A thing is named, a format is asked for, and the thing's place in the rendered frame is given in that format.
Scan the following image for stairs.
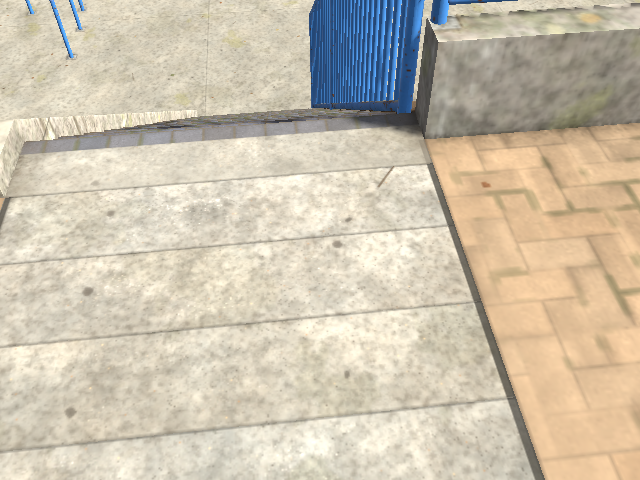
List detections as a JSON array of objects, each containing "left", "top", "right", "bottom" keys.
[{"left": 58, "top": 108, "right": 396, "bottom": 139}]

